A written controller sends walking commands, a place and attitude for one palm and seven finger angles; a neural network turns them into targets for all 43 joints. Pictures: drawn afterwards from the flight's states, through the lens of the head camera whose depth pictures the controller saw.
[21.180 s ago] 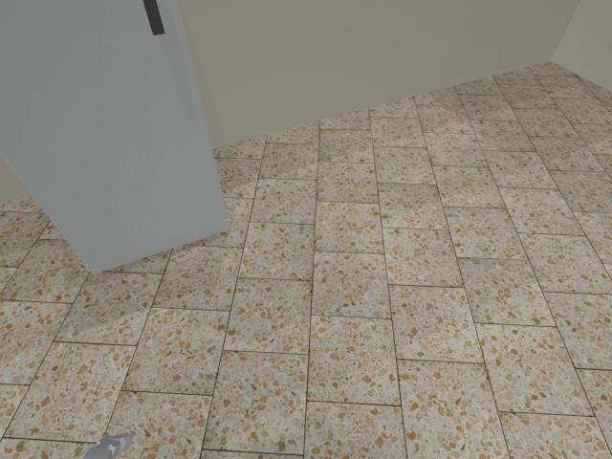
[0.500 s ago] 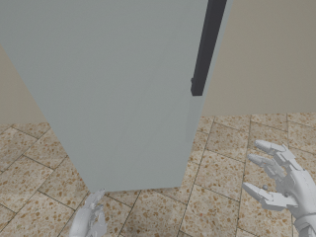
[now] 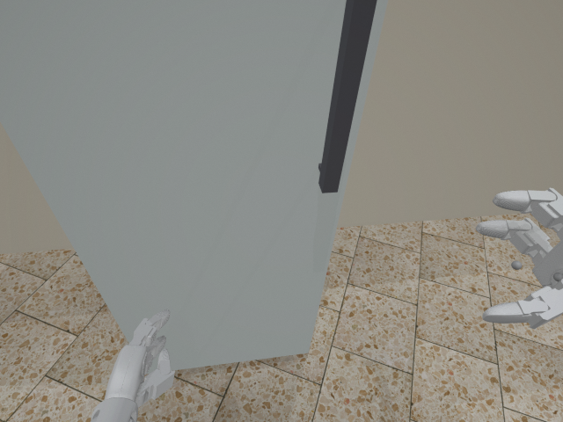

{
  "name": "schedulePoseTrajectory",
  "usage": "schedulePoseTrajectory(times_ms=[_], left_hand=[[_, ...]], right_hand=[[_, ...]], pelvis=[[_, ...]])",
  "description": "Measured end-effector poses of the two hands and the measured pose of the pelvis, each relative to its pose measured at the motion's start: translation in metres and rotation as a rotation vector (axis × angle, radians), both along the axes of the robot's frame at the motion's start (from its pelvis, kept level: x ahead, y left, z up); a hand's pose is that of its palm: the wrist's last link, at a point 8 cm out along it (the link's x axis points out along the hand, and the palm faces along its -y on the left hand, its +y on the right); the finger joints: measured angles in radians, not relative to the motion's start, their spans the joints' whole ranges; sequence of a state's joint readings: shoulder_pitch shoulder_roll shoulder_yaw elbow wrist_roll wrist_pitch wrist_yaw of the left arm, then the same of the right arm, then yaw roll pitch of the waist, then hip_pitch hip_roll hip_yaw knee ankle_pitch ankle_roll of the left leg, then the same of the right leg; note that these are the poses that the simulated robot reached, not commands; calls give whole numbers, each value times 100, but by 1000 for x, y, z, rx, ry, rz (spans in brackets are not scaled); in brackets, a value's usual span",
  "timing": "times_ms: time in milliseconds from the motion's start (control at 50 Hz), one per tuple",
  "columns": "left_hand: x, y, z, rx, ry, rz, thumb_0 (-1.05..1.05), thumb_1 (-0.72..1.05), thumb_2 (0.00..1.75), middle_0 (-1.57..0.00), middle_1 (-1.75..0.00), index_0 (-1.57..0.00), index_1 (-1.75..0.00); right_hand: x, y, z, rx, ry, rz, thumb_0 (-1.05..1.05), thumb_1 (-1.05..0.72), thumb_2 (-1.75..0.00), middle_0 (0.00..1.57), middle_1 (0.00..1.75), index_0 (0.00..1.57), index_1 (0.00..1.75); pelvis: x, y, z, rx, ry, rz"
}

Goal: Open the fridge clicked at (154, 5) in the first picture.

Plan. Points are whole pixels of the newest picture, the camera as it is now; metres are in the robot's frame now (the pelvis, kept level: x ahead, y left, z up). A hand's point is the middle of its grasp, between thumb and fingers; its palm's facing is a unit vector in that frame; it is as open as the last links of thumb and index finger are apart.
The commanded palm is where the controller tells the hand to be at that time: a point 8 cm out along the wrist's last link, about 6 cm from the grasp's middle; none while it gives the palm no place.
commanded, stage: raise the hand to about handle height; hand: right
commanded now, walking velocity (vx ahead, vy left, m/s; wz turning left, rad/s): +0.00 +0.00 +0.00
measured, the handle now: (338, 94) +0.48 -0.08 +0.27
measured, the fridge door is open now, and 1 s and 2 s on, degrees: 0 0 0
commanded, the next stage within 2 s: move the hooked fingers beside the handle in 0.86 s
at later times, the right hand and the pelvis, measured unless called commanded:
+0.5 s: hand (552, 188) +0.28 -0.27 +0.27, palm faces -0.01 +0.99 -0.15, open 14.0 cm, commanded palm +0.23 -0.30 +0.27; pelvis -0.01 +0.01 +0.00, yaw +0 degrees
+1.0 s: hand (549, 196) +0.28 -0.27 +0.26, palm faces +0.00 +0.99 -0.15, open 14.0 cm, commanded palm +0.24 -0.30 +0.27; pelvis +0.00 +0.01 +0.00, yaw +0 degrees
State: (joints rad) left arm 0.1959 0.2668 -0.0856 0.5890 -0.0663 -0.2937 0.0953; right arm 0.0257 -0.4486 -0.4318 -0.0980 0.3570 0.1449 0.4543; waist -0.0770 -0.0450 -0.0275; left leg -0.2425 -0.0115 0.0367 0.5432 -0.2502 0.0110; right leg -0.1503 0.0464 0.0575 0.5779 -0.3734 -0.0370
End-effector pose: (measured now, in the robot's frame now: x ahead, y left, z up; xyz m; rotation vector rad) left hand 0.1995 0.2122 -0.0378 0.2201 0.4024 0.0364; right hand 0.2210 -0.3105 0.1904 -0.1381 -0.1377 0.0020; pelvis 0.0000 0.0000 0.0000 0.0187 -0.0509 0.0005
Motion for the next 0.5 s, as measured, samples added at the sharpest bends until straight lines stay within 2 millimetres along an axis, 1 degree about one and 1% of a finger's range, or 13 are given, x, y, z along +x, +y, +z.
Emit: schedulePoseTrajectory(times_ms=[100,180,300,420,460,500], left_hand=[[2,-7,-4,-31,25,-29,1,90,90,-21,-30,-20,-30],[-1,-6,-9,-45,57,-37,1,90,90,-21,-30,-20,-30],[-10,6,-16,-41,99,-24,1,90,90,-21,-30,-20,-30],[-15,20,-18,-34,113,5,2,90,90,-21,-30,-20,-30],[-17,24,-18,-37,113,14,2,90,90,-21,-30,-20,-30],[-18,27,-18,-39,113,22,2,90,90,-21,-30,-20,-30]], right_hand=[[7,-2,22,-10,3,4,-1,44,-33,30,116,29,116],[12,-7,38,-12,0,-1,-1,48,-32,30,118,30,118],[21,-11,61,-21,-8,-8,-1,50,-31,30,120,30,120],[31,-13,85,-29,-23,-1,-1,50,-30,30,120,30,120],[34,-14,87,-24,-17,5,-1,50,-30,30,120,30,120],[36,-13,84,-17,5,12,-1,51,-30,30,120,30,120]], pelvis=[[-1,5,2,-3,-5,-3],[-2,9,3,-5,-4,-3],[-4,13,3,-8,-4,-5],[-6,14,3,-13,0,-1],[-7,14,3,-15,4,2],[-7,14,3,-17,9,5]])
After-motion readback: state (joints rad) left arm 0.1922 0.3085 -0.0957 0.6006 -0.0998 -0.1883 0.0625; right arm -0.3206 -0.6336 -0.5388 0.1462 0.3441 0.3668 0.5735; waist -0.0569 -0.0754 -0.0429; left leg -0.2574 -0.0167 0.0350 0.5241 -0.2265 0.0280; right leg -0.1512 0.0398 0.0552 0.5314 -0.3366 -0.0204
